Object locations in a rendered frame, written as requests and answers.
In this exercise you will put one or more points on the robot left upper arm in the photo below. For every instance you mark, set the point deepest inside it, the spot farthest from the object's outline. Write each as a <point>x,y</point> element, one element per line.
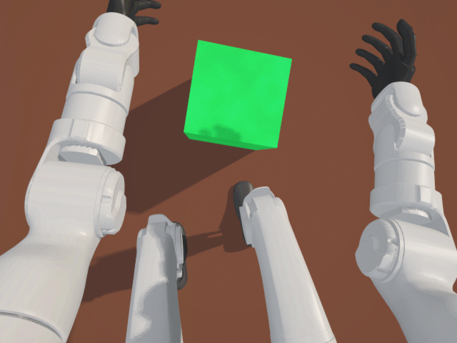
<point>71,207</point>

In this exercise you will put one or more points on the robot right thigh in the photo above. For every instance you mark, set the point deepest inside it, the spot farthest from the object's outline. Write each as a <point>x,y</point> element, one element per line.
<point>295,312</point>

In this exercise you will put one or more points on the robot right upper arm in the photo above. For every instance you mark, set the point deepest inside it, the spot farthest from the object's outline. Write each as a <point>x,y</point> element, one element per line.
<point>414,269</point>

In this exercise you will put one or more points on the right robot forearm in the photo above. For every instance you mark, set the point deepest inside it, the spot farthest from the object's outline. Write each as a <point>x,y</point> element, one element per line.
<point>404,187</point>

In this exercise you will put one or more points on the left robot forearm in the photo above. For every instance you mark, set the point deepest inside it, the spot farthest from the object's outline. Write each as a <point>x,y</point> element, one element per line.
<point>90,130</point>

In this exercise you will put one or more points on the robot left hand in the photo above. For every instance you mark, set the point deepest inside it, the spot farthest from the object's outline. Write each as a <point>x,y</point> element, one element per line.
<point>129,8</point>

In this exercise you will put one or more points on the robot right hand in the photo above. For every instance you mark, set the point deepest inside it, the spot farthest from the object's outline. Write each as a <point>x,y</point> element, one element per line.
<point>399,59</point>

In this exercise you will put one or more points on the right robot foot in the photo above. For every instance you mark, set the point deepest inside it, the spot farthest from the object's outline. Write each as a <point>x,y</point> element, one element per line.
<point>240,191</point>

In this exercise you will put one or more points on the carton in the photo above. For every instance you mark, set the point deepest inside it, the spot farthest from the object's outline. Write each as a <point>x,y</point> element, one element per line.
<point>237,96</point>

